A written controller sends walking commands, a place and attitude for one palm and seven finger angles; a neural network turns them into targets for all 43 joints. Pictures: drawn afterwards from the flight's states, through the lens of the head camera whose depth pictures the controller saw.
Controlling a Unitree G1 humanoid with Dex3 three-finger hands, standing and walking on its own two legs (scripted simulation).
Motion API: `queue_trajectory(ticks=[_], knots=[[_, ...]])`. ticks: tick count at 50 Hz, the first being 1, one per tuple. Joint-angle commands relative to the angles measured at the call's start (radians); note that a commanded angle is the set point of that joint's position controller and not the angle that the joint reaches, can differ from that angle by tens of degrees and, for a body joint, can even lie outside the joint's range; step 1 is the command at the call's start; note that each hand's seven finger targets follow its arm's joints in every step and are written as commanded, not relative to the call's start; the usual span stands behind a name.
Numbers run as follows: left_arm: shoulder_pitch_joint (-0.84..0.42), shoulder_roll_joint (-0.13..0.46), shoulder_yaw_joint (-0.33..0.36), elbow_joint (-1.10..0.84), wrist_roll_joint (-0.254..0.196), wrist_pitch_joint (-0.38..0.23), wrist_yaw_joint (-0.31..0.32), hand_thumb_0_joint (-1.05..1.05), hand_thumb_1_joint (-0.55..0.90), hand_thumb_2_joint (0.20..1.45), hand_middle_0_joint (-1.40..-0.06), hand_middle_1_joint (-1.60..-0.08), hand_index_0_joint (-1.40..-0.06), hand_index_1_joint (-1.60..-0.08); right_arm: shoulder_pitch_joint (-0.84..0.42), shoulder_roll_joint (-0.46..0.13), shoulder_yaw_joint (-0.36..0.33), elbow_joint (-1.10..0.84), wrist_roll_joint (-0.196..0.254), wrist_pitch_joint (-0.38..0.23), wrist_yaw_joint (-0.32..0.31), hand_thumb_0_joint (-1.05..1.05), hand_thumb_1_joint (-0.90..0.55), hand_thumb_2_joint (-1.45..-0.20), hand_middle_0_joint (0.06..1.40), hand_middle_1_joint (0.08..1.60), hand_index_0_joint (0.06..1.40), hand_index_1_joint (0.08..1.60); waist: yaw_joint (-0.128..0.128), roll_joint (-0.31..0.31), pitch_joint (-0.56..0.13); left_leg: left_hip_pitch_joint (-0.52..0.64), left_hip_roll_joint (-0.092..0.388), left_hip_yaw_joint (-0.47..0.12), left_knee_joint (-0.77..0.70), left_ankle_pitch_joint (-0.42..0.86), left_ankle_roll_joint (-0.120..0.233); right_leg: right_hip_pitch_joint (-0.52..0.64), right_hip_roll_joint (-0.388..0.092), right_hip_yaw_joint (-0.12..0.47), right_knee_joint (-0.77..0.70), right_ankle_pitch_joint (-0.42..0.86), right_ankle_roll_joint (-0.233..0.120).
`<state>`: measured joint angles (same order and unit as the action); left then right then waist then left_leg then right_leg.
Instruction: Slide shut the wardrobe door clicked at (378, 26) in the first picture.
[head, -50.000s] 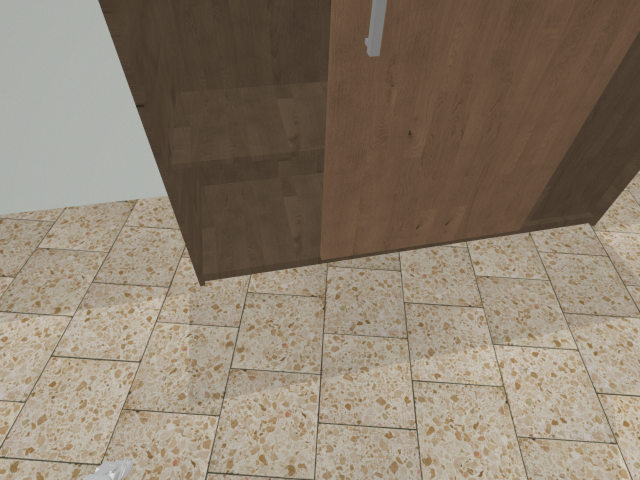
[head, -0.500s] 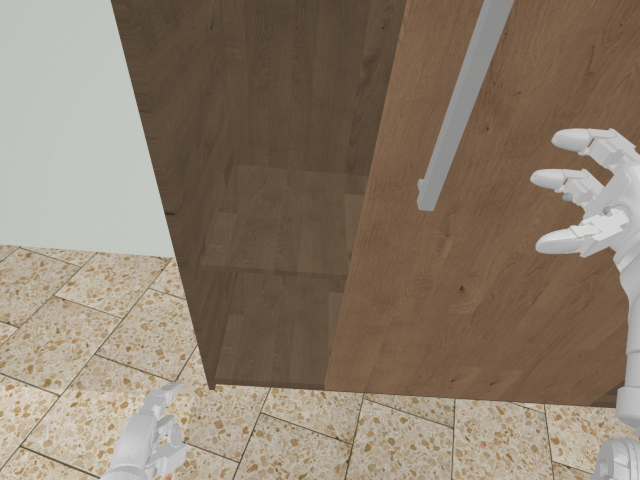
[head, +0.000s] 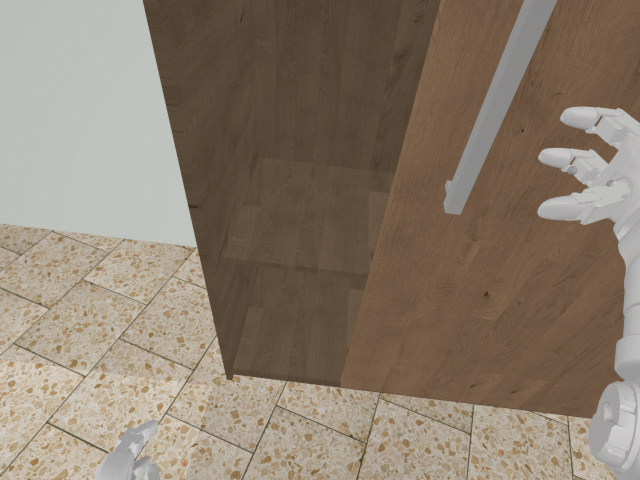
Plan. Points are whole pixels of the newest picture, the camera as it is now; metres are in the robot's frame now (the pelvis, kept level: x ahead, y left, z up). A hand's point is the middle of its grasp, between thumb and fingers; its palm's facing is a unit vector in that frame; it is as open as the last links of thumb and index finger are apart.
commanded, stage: move the hooked fingers beside the handle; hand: right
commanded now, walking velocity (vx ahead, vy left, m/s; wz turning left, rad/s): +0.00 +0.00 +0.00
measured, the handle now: (487, 107) +0.53 -0.16 +0.25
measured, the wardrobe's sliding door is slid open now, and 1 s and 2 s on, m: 0.35 0.35 0.35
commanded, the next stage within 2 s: feel for the door with the fingertips in 1.14 s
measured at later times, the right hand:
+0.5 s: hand (544, 143) +0.47 -0.22 +0.24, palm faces +0.05 +1.00 -0.01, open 14.0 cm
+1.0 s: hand (550, 150) +0.47 -0.23 +0.23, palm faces +0.06 +1.00 +0.00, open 14.0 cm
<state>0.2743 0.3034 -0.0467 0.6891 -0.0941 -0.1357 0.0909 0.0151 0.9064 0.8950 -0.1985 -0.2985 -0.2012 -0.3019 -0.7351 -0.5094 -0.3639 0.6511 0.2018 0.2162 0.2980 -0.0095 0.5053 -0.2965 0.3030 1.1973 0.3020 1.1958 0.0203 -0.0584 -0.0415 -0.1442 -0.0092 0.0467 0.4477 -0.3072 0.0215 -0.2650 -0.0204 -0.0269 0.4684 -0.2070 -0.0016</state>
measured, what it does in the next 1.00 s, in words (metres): stands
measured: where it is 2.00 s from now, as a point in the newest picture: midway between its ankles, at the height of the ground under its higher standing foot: outside the picture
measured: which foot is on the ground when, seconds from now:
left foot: down 0.00-1.00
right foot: down 0.00-1.00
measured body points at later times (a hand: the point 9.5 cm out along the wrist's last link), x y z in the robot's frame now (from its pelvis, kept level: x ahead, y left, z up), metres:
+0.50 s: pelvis +0.01 -0.01 +0.00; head +0.02 +0.01 +0.45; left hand +0.06 +0.27 -0.12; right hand +0.46 -0.28 +0.24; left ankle -0.04 +0.10 -0.74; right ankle +0.03 -0.12 -0.74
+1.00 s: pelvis +0.01 -0.01 +0.00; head +0.02 +0.00 +0.45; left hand +0.10 +0.26 -0.11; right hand +0.46 -0.29 +0.24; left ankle -0.04 +0.10 -0.74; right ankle +0.03 -0.12 -0.74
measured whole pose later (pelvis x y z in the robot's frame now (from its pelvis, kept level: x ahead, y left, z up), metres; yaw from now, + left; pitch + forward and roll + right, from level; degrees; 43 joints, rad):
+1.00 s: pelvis +0.01 -0.01 +0.00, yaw +1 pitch +4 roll +1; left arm 0.33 0.30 -0.03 0.68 -0.07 -0.11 0.07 0.01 0.91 0.89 -0.20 -0.30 -0.20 -0.30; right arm -0.89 -0.54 -0.39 0.89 0.15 0.10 0.28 -0.01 0.50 -0.30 0.30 1.20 0.30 1.20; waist 0.06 -0.04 -0.06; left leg -0.21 -0.01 0.03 0.45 -0.31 0.01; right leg -0.34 -0.02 -0.05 0.50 -0.24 -0.01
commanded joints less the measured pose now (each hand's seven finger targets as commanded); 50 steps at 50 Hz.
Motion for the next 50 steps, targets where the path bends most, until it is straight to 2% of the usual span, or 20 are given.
queue_trajectory(ticks=[1,2,3,5,7,14,16,17,20,25,29,32,34,37,38,40,44,45,46,50], knots=[[-0.062,0.124,0.05,-0.138,0.009,-0.049,0.004,0.0,0.9,0.9,-0.2,-0.3,-0.2,-0.3,-0.527,-0.301,-0.058,-0.184,0.006,-0.092,-0.01,0.0,0.5,-0.3,0.3,1.2,0.3,1.2,0.013,0.028,-0.281,-0.069,0.006,-0.026,-0.06,0.394,-0.003,0.234,0.019,0.03,0.001,0.23,-0.055],[-0.052,0.128,0.05,-0.131,0.008,-0.045,0.004,0.0,0.9,0.9,-0.2,-0.3,-0.2,-0.3,-0.54,-0.322,-0.069,-0.164,0.002,-0.099,-0.01,0.0,0.5,-0.3,0.3,1.2,0.3,1.2,0.015,0.032,-0.276,-0.071,0.004,-0.025,-0.059,0.393,-0.003,0.23,0.017,0.031,0.0,0.231,-0.053],[-0.049,0.126,0.05,-0.134,0.008,-0.046,0.003,0.0,0.9,0.9,-0.2,-0.3,-0.2,-0.3,-0.563,-0.292,-0.039,-0.168,0.0,-0.107,-0.007,0.0,0.5,-0.3,0.3,1.2,0.3,1.2,0.019,-0.004,-0.283,-0.08,0.005,-0.026,-0.057,0.386,-0.001,0.239,0.018,0.03,-0.001,0.231,-0.051],[-0.031,0.125,0.052,-0.127,0.011,-0.047,0.0,0.0,0.9,0.9,-0.2,-0.3,-0.2,-0.3,-0.586,-0.266,-0.016,-0.148,0.0,-0.119,-0.009,0.0,0.5,-0.3,0.3,1.2,0.3,1.2,0.027,0.009,-0.275,-0.084,0.002,-0.021,-0.061,0.387,0.002,0.239,0.016,0.033,0.004,0.238,-0.053],[-0.016,0.134,0.053,-0.113,0.01,-0.041,0.003,0.0,0.9,0.9,-0.2,-0.3,-0.2,-0.3,-0.576,-0.318,-0.061,-0.064,-0.005,-0.118,-0.014,0.0,0.5,-0.3,0.3,1.2,0.3,1.2,0.026,0.049,-0.257,-0.092,0.0,-0.027,-0.064,0.371,-0.003,0.211,0.015,0.03,-0.002,0.211,-0.054],[0.033,0.136,0.062,-0.097,0.018,-0.044,-0.001,0.0,0.9,0.9,-0.2,-0.3,-0.2,-0.3,-0.699,-0.286,-0.016,0.0,-0.03,-0.166,-0.025,0.0,0.5,-0.3,0.3,1.2,0.3,1.2,0.049,-0.013,-0.294,-0.127,-0.003,-0.027,-0.056,0.362,0.0,0.243,0.009,0.033,0.006,0.228,-0.049],[0.055,0.143,0.063,-0.085,0.022,-0.042,-0.002,0.0,0.9,0.9,-0.2,-0.3,-0.2,-0.3,-0.702,-0.321,-0.048,0.052,-0.027,-0.178,-0.027,0.0,0.5,-0.3,0.3,1.2,0.3,1.2,0.051,0.05,-0.292,-0.11,-0.006,-0.03,-0.058,0.379,-0.004,0.211,0.01,0.031,0.012,0.227,-0.053],[0.064,0.144,0.065,-0.08,0.022,-0.04,-0.002,0.0,0.9,0.9,-0.2,-0.3,-0.2,-0.3,-0.726,-0.325,-0.043,0.07,-0.036,-0.183,-0.027,0.0,0.5,-0.3,0.3,1.2,0.3,1.2,0.056,0.035,-0.289,-0.118,-0.006,-0.03,-0.054,0.378,-0.004,0.206,0.009,0.029,0.01,0.226,-0.051],[0.083,0.146,0.068,-0.089,0.026,-0.035,-0.011,0.0,0.9,0.9,-0.2,-0.3,-0.2,-0.3,-0.657,-0.346,-0.066,0.101,-0.049,-0.191,-0.029,0.0,0.5,-0.3,0.3,1.2,0.3,1.2,0.034,0.028,-0.308,-0.099,-0.006,-0.028,-0.048,0.392,0.0,0.199,0.007,0.026,0.014,0.252,-0.051],[0.103,0.153,0.074,-0.104,0.028,-0.013,-0.014,0.0,0.9,0.9,-0.2,-0.3,-0.2,-0.3,-0.635,-0.4,-0.098,0.102,-0.06,-0.201,-0.013,0.0,0.5,-0.3,0.3,1.2,0.3,1.2,0.033,0.039,-0.317,-0.081,-0.009,-0.029,-0.038,0.425,-0.002,0.171,0.007,0.017,0.017,0.268,-0.053],[0.108,0.152,0.078,-0.11,0.026,-0.013,-0.014,0.0,0.9,0.9,-0.2,-0.3,-0.2,-0.3,-0.664,-0.386,-0.089,0.05,-0.052,-0.216,0.004,0.0,0.5,-0.3,0.3,1.2,0.3,1.2,0.046,-0.002,-0.338,-0.111,-0.017,-0.026,-0.039,0.415,-0.001,0.224,0.004,0.028,0.021,0.287,-0.05],[0.102,0.149,0.081,-0.113,0.027,-0.02,-0.018,0.0,0.9,0.9,-0.2,-0.3,-0.2,-0.3,-0.671,-0.343,-0.069,-0.034,-0.036,-0.219,0.006,0.0,0.5,-0.3,0.3,1.2,0.3,1.2,0.049,-0.054,-0.378,-0.125,-0.022,-0.019,-0.041,0.425,0.001,0.289,0.0,0.036,0.03,0.334,-0.046],[0.092,0.145,0.08,-0.111,0.025,-0.024,-0.019,0.0,0.9,0.9,-0.2,-0.3,-0.2,-0.3,-0.652,-0.285,-0.035,-0.043,-0.026,-0.199,0.006,0.0,0.5,-0.3,0.3,1.2,0.3,1.2,0.051,-0.083,-0.345,-0.155,-0.023,-0.013,-0.046,0.403,0.004,0.3,-0.002,0.042,0.027,0.338,-0.042],[0.096,0.152,0.079,-0.092,0.023,-0.019,-0.018,0.0,0.9,0.9,-0.2,-0.3,-0.2,-0.3,-0.616,-0.293,-0.053,0.044,-0.02,-0.155,-0.009,0.0,0.5,-0.3,0.3,1.2,0.3,1.2,0.052,0.017,-0.264,-0.163,-0.025,-0.011,-0.055,0.37,-0.001,0.212,0.001,0.033,0.019,0.258,-0.05],[0.093,0.153,0.076,-0.091,0.023,-0.017,-0.016,0.0,0.9,0.9,-0.2,-0.3,-0.2,-0.3,-0.636,-0.295,-0.045,0.053,-0.025,-0.148,-0.015,0.0,0.5,-0.3,0.3,1.2,0.3,1.2,0.057,0.02,-0.246,-0.166,-0.022,-0.013,-0.056,0.356,-0.002,0.191,0.005,0.031,0.016,0.236,-0.051],[0.096,0.154,0.077,-0.094,0.029,-0.014,-0.017,0.0,0.9,0.9,-0.2,-0.3,-0.2,-0.3,-0.653,-0.343,-0.073,0.023,-0.043,-0.161,-0.031,0.0,0.5,-0.3,0.3,1.2,0.3,1.2,0.05,0.013,-0.285,-0.146,-0.019,-0.017,-0.05,0.373,0.001,0.199,0.006,0.027,0.027,0.252,-0.053],[0.086,0.146,0.077,-0.114,0.029,-0.013,-0.018,0.0,0.9,0.9,-0.2,-0.3,-0.2,-0.3,-0.673,-0.354,-0.08,-0.051,-0.045,-0.194,-0.031,0.0,0.5,-0.3,0.3,1.2,0.3,1.2,0.047,-0.027,-0.385,-0.113,-0.018,-0.021,-0.031,0.435,0.002,0.272,0.004,0.036,0.036,0.327,-0.047],[0.087,0.146,0.075,-0.11,0.028,-0.007,-0.017,0.0,0.9,0.9,-0.2,-0.3,-0.2,-0.3,-0.661,-0.351,-0.072,-0.036,-0.039,-0.199,-0.028,0.0,0.5,-0.3,0.3,1.2,0.3,1.2,0.05,-0.002,-0.362,-0.107,-0.017,-0.022,-0.036,0.436,0.002,0.25,0.001,0.034,0.038,0.325,-0.049],[0.076,0.141,0.071,-0.108,0.026,-0.01,-0.017,0.0,0.9,0.9,-0.2,-0.3,-0.2,-0.3,-0.683,-0.307,-0.039,-0.032,-0.034,-0.199,-0.024,0.0,0.5,-0.3,0.3,1.2,0.3,1.2,0.06,-0.026,-0.334,-0.128,-0.019,-0.021,-0.035,0.434,0.001,0.256,0.003,0.033,0.036,0.316,-0.048],[0.081,0.148,0.07,-0.098,0.024,-0.002,-0.012,0.0,0.9,0.9,-0.2,-0.3,-0.2,-0.3,-0.685,-0.337,-0.056,0.045,-0.039,-0.183,-0.02,0.0,0.5,-0.3,0.3,1.2,0.3,1.2,0.06,0.009,-0.299,-0.129,-0.013,-0.024,-0.041,0.418,-0.002,0.208,0.009,0.024,0.036,0.273,-0.053]])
